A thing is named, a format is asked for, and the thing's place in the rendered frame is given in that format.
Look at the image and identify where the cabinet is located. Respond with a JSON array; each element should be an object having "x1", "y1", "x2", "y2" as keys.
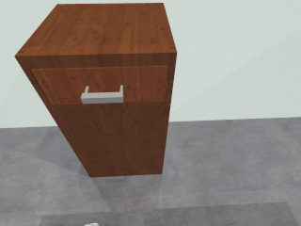
[{"x1": 15, "y1": 3, "x2": 178, "y2": 178}]

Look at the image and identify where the handle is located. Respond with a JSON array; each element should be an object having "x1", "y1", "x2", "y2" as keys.
[{"x1": 81, "y1": 85, "x2": 124, "y2": 105}]

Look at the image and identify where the drawer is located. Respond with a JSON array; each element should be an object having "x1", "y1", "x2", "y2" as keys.
[{"x1": 31, "y1": 65, "x2": 168, "y2": 105}]

